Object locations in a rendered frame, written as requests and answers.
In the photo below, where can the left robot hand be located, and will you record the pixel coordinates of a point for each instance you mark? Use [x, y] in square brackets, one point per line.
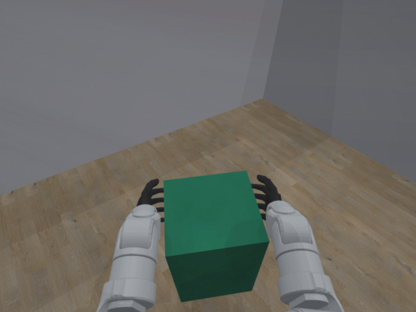
[148, 192]

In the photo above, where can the right robot forearm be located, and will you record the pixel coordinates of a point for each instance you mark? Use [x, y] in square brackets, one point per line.
[302, 282]

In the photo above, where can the right robot hand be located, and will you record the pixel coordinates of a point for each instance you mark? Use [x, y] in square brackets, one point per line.
[269, 189]

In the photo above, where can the carton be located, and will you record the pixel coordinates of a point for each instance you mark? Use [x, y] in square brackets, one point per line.
[215, 238]

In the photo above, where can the left robot forearm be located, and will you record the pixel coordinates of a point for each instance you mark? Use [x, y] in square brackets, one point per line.
[131, 286]

